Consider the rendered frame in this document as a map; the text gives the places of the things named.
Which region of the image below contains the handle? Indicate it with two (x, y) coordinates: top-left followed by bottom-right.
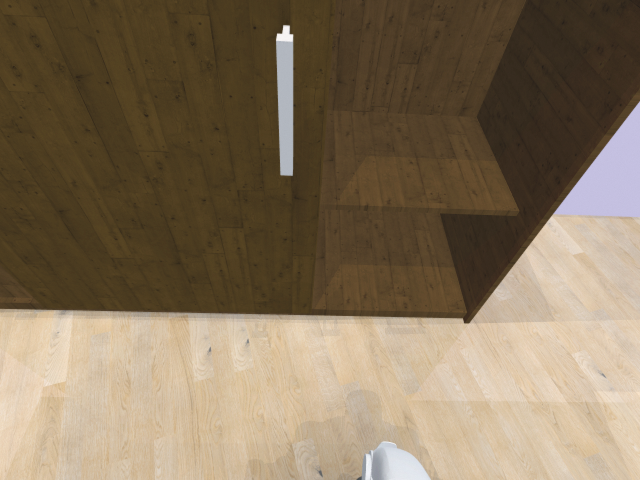
(276, 25), (293, 176)

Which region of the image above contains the right robot thigh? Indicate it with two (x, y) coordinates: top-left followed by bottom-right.
(362, 447), (431, 480)

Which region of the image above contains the wardrobe door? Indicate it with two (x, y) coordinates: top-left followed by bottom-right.
(0, 0), (336, 314)
(0, 265), (33, 298)

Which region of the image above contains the robot right shin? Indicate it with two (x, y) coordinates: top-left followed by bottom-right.
(376, 441), (397, 449)

